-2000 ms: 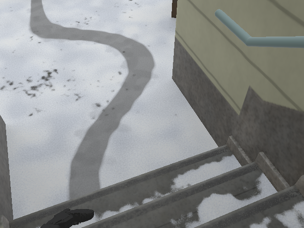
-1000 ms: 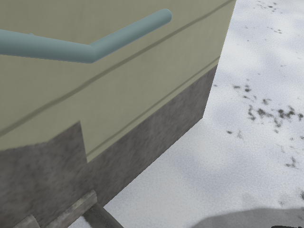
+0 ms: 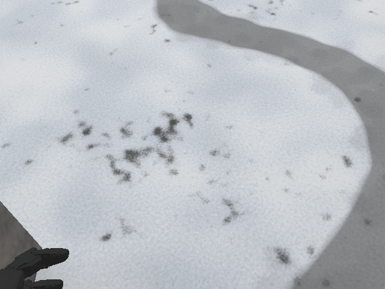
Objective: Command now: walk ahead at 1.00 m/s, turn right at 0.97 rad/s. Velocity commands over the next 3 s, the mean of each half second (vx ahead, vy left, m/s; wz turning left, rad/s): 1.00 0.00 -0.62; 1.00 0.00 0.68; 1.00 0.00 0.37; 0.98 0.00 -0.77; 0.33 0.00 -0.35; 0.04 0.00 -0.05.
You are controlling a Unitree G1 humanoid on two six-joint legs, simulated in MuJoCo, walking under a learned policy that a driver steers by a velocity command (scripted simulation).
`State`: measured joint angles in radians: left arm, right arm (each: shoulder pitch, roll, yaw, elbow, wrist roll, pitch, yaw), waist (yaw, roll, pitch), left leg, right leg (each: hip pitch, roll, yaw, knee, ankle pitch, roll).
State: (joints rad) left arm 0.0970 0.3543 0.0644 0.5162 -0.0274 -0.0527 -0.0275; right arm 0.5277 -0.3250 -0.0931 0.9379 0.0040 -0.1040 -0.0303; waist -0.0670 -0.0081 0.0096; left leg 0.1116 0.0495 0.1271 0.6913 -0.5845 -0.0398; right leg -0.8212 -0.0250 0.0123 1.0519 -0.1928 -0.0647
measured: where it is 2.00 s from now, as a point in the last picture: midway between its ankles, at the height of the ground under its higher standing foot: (152, 25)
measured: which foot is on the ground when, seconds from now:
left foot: down 0.00-0.02, up 0.04-0.38, down 0.40-0.80, up 0.82-1.00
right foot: up 0.00-0.00, down 0.02-0.40, up 0.42-0.76, down 0.78-1.00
